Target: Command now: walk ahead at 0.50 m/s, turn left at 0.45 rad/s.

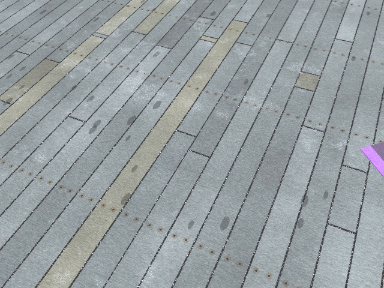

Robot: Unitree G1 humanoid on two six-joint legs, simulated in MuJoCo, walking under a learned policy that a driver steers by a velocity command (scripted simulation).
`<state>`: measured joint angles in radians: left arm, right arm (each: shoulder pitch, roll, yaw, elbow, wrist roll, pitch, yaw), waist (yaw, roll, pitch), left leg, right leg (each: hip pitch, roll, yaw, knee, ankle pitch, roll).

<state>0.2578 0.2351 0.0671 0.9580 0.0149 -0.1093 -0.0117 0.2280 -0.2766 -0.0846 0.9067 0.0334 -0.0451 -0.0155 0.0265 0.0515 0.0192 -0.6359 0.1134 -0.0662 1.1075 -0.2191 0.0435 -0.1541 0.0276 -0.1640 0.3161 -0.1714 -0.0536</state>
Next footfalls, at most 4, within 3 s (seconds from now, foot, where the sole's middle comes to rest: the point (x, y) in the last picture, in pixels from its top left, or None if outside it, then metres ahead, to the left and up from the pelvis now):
0.32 left None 0.33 0.16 -0.78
0.76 right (192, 258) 0.61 0.07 -0.78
1.20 left None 0.40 0.24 -0.78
1.64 right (176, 263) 0.59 0.13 -0.78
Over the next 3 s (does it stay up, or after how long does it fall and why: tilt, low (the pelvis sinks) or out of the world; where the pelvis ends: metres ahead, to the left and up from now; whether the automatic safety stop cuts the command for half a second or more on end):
stays up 0.60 0.42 -0.01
